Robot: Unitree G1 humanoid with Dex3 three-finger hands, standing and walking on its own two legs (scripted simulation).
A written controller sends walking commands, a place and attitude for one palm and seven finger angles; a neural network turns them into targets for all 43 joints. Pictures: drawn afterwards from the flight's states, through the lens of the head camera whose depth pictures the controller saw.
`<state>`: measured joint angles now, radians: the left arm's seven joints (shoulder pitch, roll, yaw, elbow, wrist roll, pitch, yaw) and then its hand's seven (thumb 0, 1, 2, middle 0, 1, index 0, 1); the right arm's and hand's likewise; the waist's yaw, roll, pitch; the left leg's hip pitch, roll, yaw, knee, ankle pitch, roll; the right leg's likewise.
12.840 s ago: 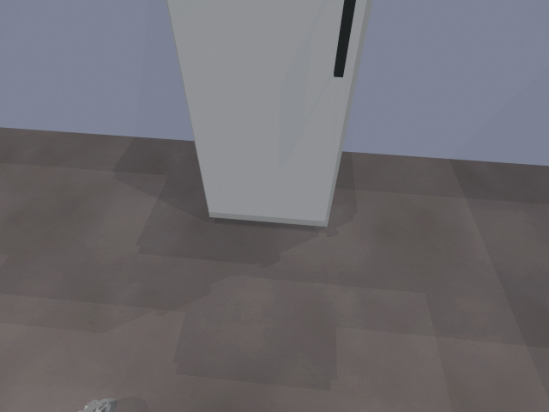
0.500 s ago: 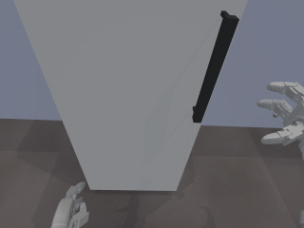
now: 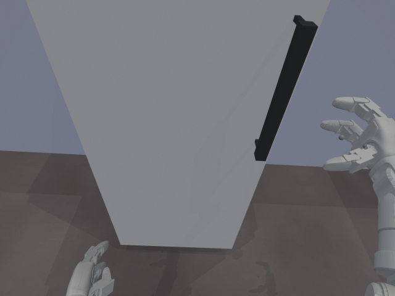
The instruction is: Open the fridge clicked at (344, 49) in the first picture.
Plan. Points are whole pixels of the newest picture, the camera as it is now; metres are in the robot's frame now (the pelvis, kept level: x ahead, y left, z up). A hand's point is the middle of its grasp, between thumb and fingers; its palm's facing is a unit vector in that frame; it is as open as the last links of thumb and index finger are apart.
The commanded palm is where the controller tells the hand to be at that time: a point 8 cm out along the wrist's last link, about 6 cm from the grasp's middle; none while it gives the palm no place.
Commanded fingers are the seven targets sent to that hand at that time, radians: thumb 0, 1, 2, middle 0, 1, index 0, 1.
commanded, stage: move the hooked fingers beside the handle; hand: right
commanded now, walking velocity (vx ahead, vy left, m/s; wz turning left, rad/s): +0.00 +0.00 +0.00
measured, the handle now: (276, 99) +0.48 -0.14 +0.20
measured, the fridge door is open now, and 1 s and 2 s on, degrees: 0 0 0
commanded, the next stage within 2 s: feel for the door with the fingertips in 1.32 s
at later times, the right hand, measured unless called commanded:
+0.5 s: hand (317, 117) +0.42 -0.21 +0.20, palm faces +0.02 +1.00 +0.00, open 14.0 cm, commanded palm +0.40 -0.26 +0.20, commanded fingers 0.00 0.50 -0.30 0.30 1.20 0.30 1.20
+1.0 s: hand (321, 119) +0.42 -0.22 +0.19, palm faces +0.01 +1.00 +0.00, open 14.0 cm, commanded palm +0.40 -0.26 +0.20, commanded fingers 0.00 0.50 -0.30 0.30 1.20 0.30 1.20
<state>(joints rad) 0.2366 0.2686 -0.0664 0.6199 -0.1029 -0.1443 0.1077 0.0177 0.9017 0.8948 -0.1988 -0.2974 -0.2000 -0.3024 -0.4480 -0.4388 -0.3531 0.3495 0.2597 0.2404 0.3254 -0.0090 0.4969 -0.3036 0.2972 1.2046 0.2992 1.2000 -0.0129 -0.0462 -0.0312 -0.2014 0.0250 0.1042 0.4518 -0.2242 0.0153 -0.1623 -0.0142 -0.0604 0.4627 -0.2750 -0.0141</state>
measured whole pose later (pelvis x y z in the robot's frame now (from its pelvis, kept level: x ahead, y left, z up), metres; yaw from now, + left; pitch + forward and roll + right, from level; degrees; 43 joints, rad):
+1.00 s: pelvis +0.01 -0.01 +0.00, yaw +1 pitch +1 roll +1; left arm 0.29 0.27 -0.05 0.64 -0.10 -0.09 0.10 0.02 0.90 0.89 -0.20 -0.30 -0.20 -0.30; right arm -0.67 -0.45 -0.32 0.66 0.21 0.12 0.29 -0.01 0.50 -0.30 0.30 1.20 0.30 1.20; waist 0.02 -0.03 -0.03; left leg -0.24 0.02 0.09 0.43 -0.21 0.01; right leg -0.20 -0.02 -0.07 0.46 -0.28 -0.02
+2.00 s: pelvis +0.00 +0.00 +0.00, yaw +1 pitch +0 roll +0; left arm 0.26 0.25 -0.06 0.64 -0.09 -0.06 0.09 0.02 0.90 0.89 -0.20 -0.30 -0.20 -0.30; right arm -0.72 -0.37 -0.27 0.66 0.19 0.15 0.17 -0.01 0.50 -0.30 0.30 1.20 0.30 1.20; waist 0.03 -0.03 -0.02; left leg -0.23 0.01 0.09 0.41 -0.19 0.02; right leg -0.18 -0.02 -0.08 0.43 -0.25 -0.01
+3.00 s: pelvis -0.01 -0.01 +0.00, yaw +2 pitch +1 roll +0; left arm 0.31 0.26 -0.04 0.66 -0.08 -0.09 0.08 0.02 0.90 0.89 -0.20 -0.30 -0.20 -0.30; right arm -0.77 -0.35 -0.26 0.75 0.18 0.07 0.18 -0.01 0.50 -0.30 0.30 1.21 0.30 1.20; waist 0.03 -0.02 -0.03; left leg -0.26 0.02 0.07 0.43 -0.19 0.01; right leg -0.22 -0.02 -0.09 0.45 -0.26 -0.02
